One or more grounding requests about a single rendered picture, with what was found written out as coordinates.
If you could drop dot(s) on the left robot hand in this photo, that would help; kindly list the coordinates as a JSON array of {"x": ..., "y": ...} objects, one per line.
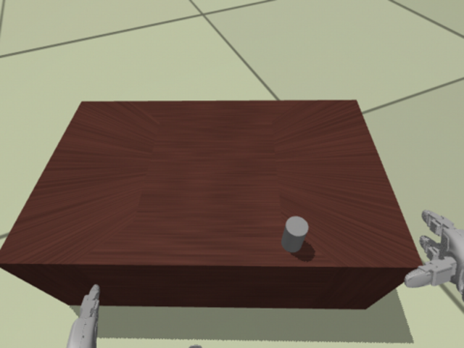
[{"x": 84, "y": 330}]

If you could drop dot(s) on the can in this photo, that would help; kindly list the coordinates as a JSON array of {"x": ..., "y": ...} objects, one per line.
[{"x": 294, "y": 234}]

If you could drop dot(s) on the right robot hand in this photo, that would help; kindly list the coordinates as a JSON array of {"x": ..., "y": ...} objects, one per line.
[{"x": 445, "y": 257}]

